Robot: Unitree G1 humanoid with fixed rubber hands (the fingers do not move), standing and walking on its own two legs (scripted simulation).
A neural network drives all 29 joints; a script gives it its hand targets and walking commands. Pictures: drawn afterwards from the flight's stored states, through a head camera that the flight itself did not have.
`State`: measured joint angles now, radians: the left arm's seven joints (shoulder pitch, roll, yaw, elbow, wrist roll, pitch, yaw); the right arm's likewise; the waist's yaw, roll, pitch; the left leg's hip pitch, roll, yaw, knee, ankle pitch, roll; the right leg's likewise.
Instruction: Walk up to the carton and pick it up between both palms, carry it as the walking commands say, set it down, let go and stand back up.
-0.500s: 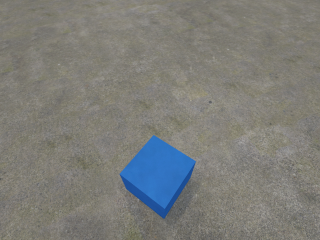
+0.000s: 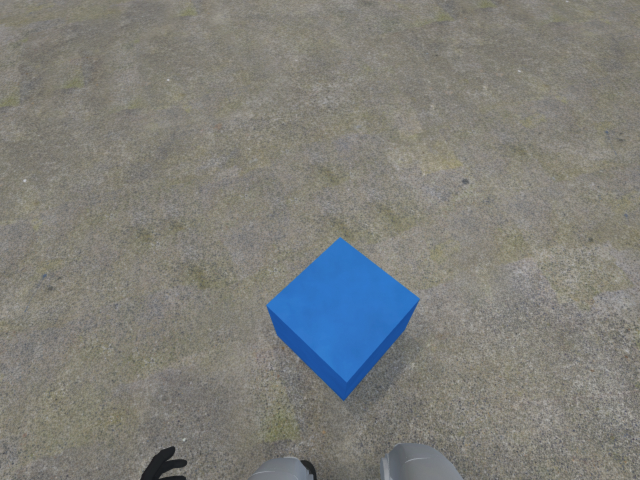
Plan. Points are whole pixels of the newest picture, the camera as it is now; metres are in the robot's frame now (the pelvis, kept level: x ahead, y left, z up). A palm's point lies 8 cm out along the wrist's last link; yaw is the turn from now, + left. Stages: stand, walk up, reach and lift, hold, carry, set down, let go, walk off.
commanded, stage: walk up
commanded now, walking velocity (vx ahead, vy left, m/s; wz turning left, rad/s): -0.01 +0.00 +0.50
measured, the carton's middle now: (341, 318) +0.52 -0.04 -0.65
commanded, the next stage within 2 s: none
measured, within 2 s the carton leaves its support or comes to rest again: neither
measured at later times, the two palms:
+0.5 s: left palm out of the picture -0.04 +0.18 -0.16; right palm out of the picture +0.08 -0.33 -0.10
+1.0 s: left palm out of the picture +0.04 +0.06 -0.11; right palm out of the picture +0.22 -0.45 -0.13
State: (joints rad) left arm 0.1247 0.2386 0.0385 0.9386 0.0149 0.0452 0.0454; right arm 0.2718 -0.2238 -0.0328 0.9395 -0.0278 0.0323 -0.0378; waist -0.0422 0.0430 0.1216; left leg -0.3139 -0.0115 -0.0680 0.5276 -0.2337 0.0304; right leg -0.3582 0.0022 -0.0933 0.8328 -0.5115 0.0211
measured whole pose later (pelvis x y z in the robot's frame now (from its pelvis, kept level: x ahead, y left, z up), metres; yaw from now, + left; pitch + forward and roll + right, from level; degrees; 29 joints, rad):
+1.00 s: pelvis +0.05 -0.20 -0.01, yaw +30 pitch +2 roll -1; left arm 0.16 0.20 0.02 0.78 0.03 0.05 -0.04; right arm 0.30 -0.33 -0.12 0.82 -0.02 0.07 -0.06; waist -0.04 0.07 0.08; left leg -0.50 0.07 -0.11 0.96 -0.48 -0.04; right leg -0.30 -0.04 -0.11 0.52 -0.25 0.00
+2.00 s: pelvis +0.13 -0.33 +0.00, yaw +36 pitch +0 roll +0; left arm 0.22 0.25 0.04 0.95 0.02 0.02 0.02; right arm 0.27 -0.23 -0.03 0.99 -0.01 0.01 -0.01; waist -0.03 -0.03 0.04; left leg -0.19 0.05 -0.01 0.48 -0.28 -0.05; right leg -0.24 -0.09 -0.09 0.50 -0.25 0.04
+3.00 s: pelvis +0.13 -0.35 -0.01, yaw +43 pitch +1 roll -1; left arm 0.26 0.24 0.05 0.95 0.03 0.05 0.03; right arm 0.23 -0.23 -0.04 0.92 -0.03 0.02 -0.03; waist 0.00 0.00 0.02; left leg -0.29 0.07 -0.02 0.56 -0.28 -0.06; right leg -0.25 -0.09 -0.17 0.54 -0.29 0.02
